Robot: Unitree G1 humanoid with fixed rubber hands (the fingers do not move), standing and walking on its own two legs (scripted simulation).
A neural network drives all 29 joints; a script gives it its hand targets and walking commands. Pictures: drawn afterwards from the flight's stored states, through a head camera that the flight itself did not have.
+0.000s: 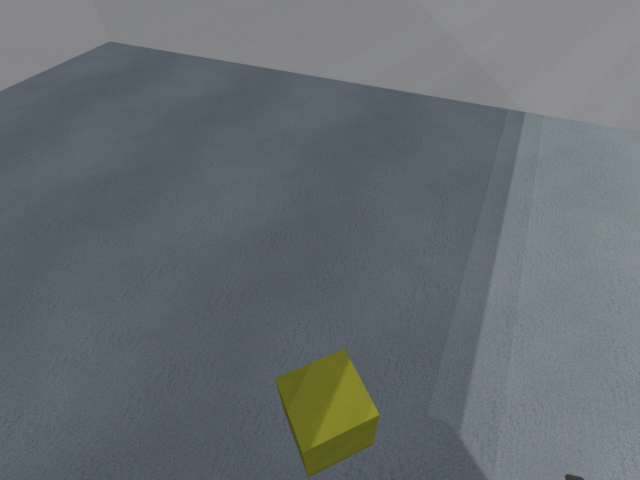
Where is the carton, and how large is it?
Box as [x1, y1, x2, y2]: [275, 348, 379, 477]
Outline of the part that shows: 344,348 275,378 283,408 308,477 372,444 379,414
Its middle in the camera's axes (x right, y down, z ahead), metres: +0.02 +0.50 +1.09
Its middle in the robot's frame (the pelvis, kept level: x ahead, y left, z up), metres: +0.45 +0.03 -0.66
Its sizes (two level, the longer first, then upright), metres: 0.210 0.200 0.250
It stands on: the floor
